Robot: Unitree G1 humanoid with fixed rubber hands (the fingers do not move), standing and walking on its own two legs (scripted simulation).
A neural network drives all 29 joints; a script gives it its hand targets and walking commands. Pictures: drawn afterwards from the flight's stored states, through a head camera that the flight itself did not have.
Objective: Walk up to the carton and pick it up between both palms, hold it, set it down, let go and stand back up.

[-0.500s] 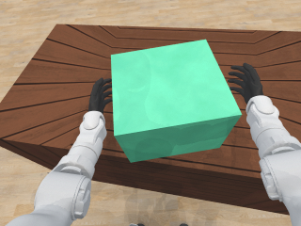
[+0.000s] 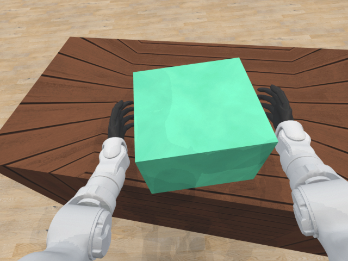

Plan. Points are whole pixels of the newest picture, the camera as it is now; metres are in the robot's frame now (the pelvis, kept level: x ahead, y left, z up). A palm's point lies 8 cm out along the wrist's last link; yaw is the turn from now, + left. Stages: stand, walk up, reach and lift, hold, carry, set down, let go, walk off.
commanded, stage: reach and lift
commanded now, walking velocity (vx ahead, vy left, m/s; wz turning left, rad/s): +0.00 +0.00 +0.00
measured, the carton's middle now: (194, 126) +0.47 +0.04 -0.01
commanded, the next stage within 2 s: none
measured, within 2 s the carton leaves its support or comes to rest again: leaves its support in 2.00 s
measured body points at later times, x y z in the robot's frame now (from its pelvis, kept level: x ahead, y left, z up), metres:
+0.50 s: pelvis +0.00 -0.01 +0.00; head +0.09 -0.02 +0.44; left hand +0.40 +0.23 +0.03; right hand +0.49 -0.15 +0.04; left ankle -0.01 +0.14 -0.72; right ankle +0.03 -0.09 -0.72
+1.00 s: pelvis +0.02 +0.01 +0.02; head +0.12 +0.00 +0.46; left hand +0.40 +0.22 +0.03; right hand +0.48 -0.15 +0.05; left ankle -0.01 +0.14 -0.72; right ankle +0.03 -0.09 -0.72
